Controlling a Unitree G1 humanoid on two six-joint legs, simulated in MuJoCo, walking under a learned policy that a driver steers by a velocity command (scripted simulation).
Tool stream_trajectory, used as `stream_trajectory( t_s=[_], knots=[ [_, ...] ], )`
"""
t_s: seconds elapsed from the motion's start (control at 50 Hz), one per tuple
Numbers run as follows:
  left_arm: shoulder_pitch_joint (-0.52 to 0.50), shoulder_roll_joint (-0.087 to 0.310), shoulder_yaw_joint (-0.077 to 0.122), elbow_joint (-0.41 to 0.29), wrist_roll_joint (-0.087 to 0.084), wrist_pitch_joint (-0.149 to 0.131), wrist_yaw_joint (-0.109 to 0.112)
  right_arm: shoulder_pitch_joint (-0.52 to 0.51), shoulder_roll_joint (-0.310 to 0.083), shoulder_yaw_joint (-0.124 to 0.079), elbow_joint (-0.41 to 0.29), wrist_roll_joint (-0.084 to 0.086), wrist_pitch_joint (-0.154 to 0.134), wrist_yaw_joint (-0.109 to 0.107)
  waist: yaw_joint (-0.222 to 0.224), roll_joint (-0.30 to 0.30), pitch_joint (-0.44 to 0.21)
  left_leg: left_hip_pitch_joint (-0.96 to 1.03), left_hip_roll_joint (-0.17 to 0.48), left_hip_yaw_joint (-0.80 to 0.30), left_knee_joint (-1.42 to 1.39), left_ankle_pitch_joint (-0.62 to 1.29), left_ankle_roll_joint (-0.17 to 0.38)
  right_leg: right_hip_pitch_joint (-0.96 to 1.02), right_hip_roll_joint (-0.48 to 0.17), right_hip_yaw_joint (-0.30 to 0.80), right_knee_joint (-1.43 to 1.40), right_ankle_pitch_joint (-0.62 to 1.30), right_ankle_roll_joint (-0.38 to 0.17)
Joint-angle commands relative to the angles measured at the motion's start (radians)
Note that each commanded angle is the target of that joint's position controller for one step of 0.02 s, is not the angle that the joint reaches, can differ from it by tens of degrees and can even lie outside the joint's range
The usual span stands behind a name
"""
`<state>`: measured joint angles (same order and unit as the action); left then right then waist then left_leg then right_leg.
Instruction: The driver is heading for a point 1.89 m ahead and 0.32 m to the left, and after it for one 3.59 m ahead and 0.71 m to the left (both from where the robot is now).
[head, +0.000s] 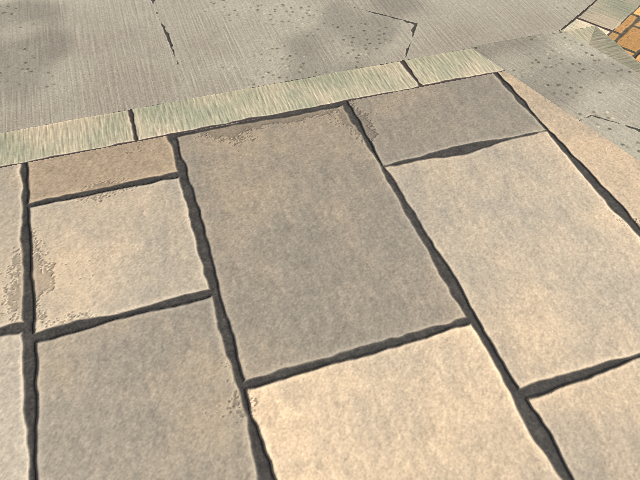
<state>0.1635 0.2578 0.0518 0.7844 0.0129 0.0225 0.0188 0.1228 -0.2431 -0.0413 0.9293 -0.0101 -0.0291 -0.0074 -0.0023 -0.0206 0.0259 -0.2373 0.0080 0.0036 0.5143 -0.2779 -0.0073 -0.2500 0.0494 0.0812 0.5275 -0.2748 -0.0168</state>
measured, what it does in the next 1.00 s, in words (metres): walks ahead: left foot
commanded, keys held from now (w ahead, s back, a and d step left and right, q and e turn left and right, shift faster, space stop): no key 0.12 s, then w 0.88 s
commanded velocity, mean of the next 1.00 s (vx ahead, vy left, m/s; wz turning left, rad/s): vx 0.32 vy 0.00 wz -0.02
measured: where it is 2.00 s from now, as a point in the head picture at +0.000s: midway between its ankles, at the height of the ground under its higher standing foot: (324, 326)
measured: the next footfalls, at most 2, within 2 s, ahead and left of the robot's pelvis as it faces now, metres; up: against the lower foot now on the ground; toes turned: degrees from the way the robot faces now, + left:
left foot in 0.80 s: +0.42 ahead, +0.12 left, +0.00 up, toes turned +2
right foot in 1.36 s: +0.72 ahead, -0.12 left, +0.00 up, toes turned -2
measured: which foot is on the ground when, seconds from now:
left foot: down 0.00-0.42, up 0.44-0.78, down 0.80-1.00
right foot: down 0.00-0.82, up 0.84-1.00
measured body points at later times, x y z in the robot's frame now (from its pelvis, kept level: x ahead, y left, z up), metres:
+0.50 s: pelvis +0.08 -0.02 +0.00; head +0.09 -0.03 +0.45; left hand +0.11 +0.25 -0.13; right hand +0.17 -0.29 -0.14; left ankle +0.02 +0.12 -0.66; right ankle +0.01 -0.11 -0.74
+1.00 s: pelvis +0.34 +0.04 +0.00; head +0.36 +0.05 +0.45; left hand +0.43 +0.32 -0.12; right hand +0.42 -0.23 -0.12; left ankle +0.38 +0.12 -0.74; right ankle +0.31 -0.11 -0.65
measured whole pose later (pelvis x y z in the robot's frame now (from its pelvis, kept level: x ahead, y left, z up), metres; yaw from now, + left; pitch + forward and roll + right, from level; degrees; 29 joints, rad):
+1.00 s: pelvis +0.34 +0.04 +0.00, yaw +0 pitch +0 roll +1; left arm 0.26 0.28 0.06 0.85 -0.02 -0.08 0.02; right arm 0.22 -0.27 -0.05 0.90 -0.01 -0.10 0.04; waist -0.02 -0.03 0.04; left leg -0.26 -0.08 0.07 0.38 -0.13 0.09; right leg -0.51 -0.10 0.05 1.16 -0.29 -0.04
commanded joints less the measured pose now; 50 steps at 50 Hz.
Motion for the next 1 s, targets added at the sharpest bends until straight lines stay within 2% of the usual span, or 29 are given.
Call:
stream_trajectory(
  t_s=[0.02,0.12,0.16,0.22,0.26,0.32,0.36,0.38,0.4,0.42,0.44,0.46,0.48,0.5,0.56,0.6,0.64,0.72,0.76,0.78,0.8,0.82,0.84,0.86,0.88,0.9,0.92,0.94,1.0],
  knots=[
    [-0.012,0.103,0.029,-0.048,-0.001,-0.017,0.0,-0.027,-0.137,-0.023,-0.047,0.005,-0.011,-0.01,-0.005,0.044,-0.067,0.022,0.077,-0.074,-0.08,0.146,0.045,0.04,-0.067,0.059,-0.053,0.221,-0.035],
    [-0.001,0.097,0.027,-0.017,-0.002,-0.027,0.001,-0.025,-0.127,-0.017,-0.03,0.004,0.001,-0.012,-0.014,0.0,-0.052,0.038,0.06,-0.056,-0.061,0.138,0.041,0.026,-0.072,0.067,-0.071,0.211,-0.03],
    [0.032,0.1,0.03,0.01,-0.01,-0.026,0.004,-0.001,-0.129,-0.018,-0.01,0.01,0.006,-0.009,-0.015,0.005,-0.049,0.023,0.033,-0.038,-0.063,-0.123,0.054,0.01,-0.044,0.044,-0.067,-0.065,-0.045],
    [0.046,0.104,0.03,0.004,-0.028,-0.049,0.007,0.01,-0.137,-0.019,-0.014,0.031,-0.008,-0.012,-0.012,0.033,0.078,-0.058,0.063,-0.116,-0.096,-0.445,0.117,-0.126,-0.048,0.058,-0.064,-0.415,-0.082],
    [0.032,0.09,0.027,-0.003,-0.035,-0.085,0.002,0.048,-0.15,-0.024,-0.006,0.037,-0.037,-0.011,-0.023,0.059,0.1,-0.018,0.116,-0.206,-0.125,-0.449,0.161,-0.183,-0.054,0.049,-0.018,-0.353,-0.085],
    [0.005,0.056,0.022,-0.021,-0.039,-0.123,-0.014,0.11,-0.196,-0.039,0.011,0.036,-0.057,-0.003,-0.022,0.171,0.075,0.076,0.265,-0.431,-0.244,-0.407,0.248,-0.228,-0.027,-0.058,0.134,-0.158,-0.069],
    [0.058,0.061,0.025,-0.001,-0.041,-0.131,-0.022,0.07,-0.189,-0.038,-0.007,0.04,-0.055,0.005,0.019,0.178,0.069,0.015,0.273,-0.413,-0.212,-0.237,0.241,-0.116,-0.039,-0.071,0.072,-0.12,-0.087],
    [0.139,0.074,0.033,0.033,-0.041,-0.133,-0.023,0.014,-0.173,-0.033,-0.028,0.042,-0.053,0.009,0.065,0.157,0.045,-0.06,0.218,-0.317,-0.153,-0.119,0.198,0.027,-0.041,-0.054,-0.005,-0.091,-0.101],
    [0.25,0.125,0.051,0.075,-0.044,-0.136,-0.023,-0.064,-0.138,-0.022,-0.067,0.041,-0.058,0.012,0.107,0.041,0.024,-0.172,0.099,-0.149,0.025,0.032,0.125,0.181,-0.1,0.084,-0.097,-0.038,-0.136],
    [0.38,0.228,0.085,0.115,-0.044,-0.135,-0.026,-0.107,-0.115,-0.017,-0.106,0.033,-0.081,0.011,0.139,-0.204,-0.013,-0.391,-0.037,0.029,0.37,0.111,0.041,0.416,-0.245,0.38,-0.207,0.099,-0.214],
    [0.408,0.193,0.071,0.109,-0.026,-0.136,-0.035,-0.092,-0.136,-0.022,-0.106,0.027,-0.096,0.011,0.141,-0.242,-0.025,-0.6,-0.053,-0.027,0.578,-0.246,0.029,0.53,-0.376,0.57,-0.244,0.303,-0.282],
    [0.364,0.134,0.049,0.096,-0.013,-0.134,-0.038,-0.068,-0.153,-0.027,-0.101,0.045,-0.098,0.02,0.096,-0.121,0.0,-0.684,0.0,-0.072,0.686,-0.278,0.056,0.538,-0.391,0.509,-0.209,0.357,-0.279],
    [0.336,0.113,0.042,0.082,-0.011,-0.132,-0.038,-0.056,-0.13,-0.02,-0.096,0.057,-0.095,0.027,0.076,-0.068,0.004,-0.728,0.033,-0.07,0.728,-0.22,0.075,0.542,-0.376,0.427,-0.213,0.391,-0.262],
    [0.32,0.105,0.034,0.083,-0.019,-0.126,-0.038,-0.076,-0.115,-0.017,-0.104,0.055,-0.092,0.033,0.068,-0.027,0.033,-0.765,0.068,-0.052,0.706,-0.16,0.083,0.522,-0.361,0.351,-0.238,0.419,-0.241],
    [0.297,0.072,0.015,0.084,-0.02,-0.104,-0.026,-0.108,-0.076,-0.008,-0.123,0.035,-0.082,0.052,0.049,-0.061,0.045,-0.66,0.098,0.004,0.555,0.009,0.057,0.393,-0.279,0.18,-0.325,0.473,-0.187],
    [0.271,0.093,0.015,0.076,-0.022,-0.099,-0.009,-0.182,-0.048,0.006,-0.158,0.022,-0.079,0.06,0.052,-0.045,0.071,-0.537,0.069,0.048,0.355,0.149,0.024,0.254,-0.22,0.08,-0.377,0.441,-0.173],
    [0.296,0.129,0.022,0.083,-0.019,-0.104,0.002,-0.256,-0.028,0.017,-0.19,0.023,-0.078,0.061,0.07,-0.061,0.085,-0.386,0.025,0.081,0.163,0.28,0.011,0.154,-0.201,0.035,-0.431,0.376,-0.166],
    [0.307,0.15,0.032,0.109,-0.035,-0.117,0.002,-0.269,-0.107,-0.002,-0.225,0.039,-0.073,0.057,0.035,-0.096,0.096,-0.301,0.009,0.032,0.013,0.333,0.053,0.243,-0.271,0.033,-0.427,0.417,-0.139],
    [0.288,0.169,0.04,0.109,-0.027,-0.106,0.002,-0.186,-0.148,-0.023,-0.211,0.036,-0.073,0.052,-0.019,-0.118,0.013,-0.198,-0.025,0.046,0.018,0.274,0.089,0.332,-0.283,0.01,-0.29,0.746,-0.112],
    [0.28,0.169,0.041,0.108,-0.019,-0.095,0.002,-0.07,-0.177,-0.042,-0.181,0.037,-0.068,0.046,-0.077,-0.126,-0.068,-0.059,-0.053,0.068,0.027,0.24,0.115,0.336,-0.263,-0.014,-0.143,0.908,-0.094],
    [0.276,0.158,0.035,0.102,-0.013,-0.086,0.004,0.086,-0.206,-0.06,-0.136,0.037,-0.061,0.038,-0.148,-0.116,-0.156,0.16,-0.039,0.059,0.035,0.24,0.142,0.242,-0.226,-0.036,0.06,0.911,-0.067],
    [0.303,0.111,0.017,0.079,0.009,-0.084,0.005,0.255,-0.276,-0.075,-0.106,0.022,-0.054,0.026,-0.179,0.039,-0.297,0.465,0.175,-0.198,0.064,0.193,0.204,0.001,-0.158,-0.061,0.397,0.529,-0.044],
    [0.459,-0.039,-0.019,0.092,-0.018,-0.104,-0.01,0.291,-0.293,-0.073,-0.081,0.01,-0.058,0.044,-0.078,0.339,-0.457,0.697,0.385,-0.726,-0.132,-0.138,0.362,-0.313,0.024,0.021,0.724,-0.278,0.0],
    [0.353,0.085,0.006,0.091,-0.045,-0.125,-0.015,0.238,-0.201,-0.052,-0.087,0.024,-0.062,0.046,-0.113,0.227,-0.333,0.594,0.341,-0.774,-0.25,-0.279,0.309,-0.418,-0.024,0.09,0.828,-0.279,-0.022],
    [0.235,0.139,0.022,0.052,-0.066,-0.136,-0.017,0.15,-0.169,-0.042,-0.1,0.026,-0.066,0.043,-0.095,0.156,-0.163,0.426,0.319,-0.611,-0.271,-0.243,0.267,-0.476,-0.075,0.048,0.828,-0.183,-0.037],
    [0.184,0.137,0.02,0.04,-0.058,-0.14,-0.009,0.073,-0.16,-0.038,-0.116,0.018,-0.072,0.044,-0.057,0.048,-0.093,0.257,0.289,-0.498,-0.295,-0.117,0.25,-0.425,-0.13,0.025,0.778,-0.085,-0.04],
    [0.167,0.131,0.028,0.039,-0.039,-0.136,-0.003,0.031,-0.143,-0.034,-0.12,0.003,-0.077,0.047,-0.023,0.035,-0.054,0.132,0.252,-0.406,-0.314,-0.014,0.242,-0.376,-0.164,0.016,0.729,-0.033,-0.039],
    [0.196,0.115,0.029,0.043,-0.034,-0.124,0.0,0.014,-0.127,-0.029,-0.117,-0.009,-0.083,0.048,0.014,0.068,-0.057,0.061,0.223,-0.346,-0.341,0.025,0.238,-0.312,-0.193,0.026,0.702,0.0,-0.04],
    [0.196,0.081,0.026,0.038,-0.028,-0.095,0.005,0.029,-0.125,-0.029,-0.096,0.005,-0.093,0.047,0.039,0.094,-0.024,-0.032,0.199,-0.249,-0.41,0.05,0.259,-0.308,-0.218,0.008,0.609,0.029,-0.018]
  ],
)
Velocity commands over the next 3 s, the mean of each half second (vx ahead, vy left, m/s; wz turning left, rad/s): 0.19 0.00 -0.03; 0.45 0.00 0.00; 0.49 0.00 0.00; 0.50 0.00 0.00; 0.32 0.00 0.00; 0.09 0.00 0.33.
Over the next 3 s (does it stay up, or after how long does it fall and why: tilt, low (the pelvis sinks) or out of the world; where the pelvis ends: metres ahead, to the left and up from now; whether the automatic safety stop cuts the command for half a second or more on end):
stays up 1.22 0.00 0.00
